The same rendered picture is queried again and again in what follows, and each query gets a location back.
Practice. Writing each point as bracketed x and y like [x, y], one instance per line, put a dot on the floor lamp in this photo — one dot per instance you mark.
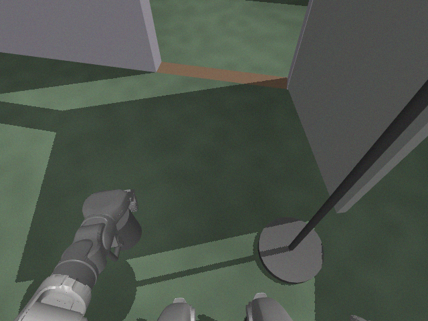
[289, 249]

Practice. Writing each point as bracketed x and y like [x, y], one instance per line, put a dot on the mug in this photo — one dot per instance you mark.
[130, 231]

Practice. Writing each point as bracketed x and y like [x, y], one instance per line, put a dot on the left robot arm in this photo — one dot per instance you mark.
[66, 294]

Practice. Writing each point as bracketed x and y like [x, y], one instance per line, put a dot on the left robot hand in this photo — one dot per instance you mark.
[113, 203]

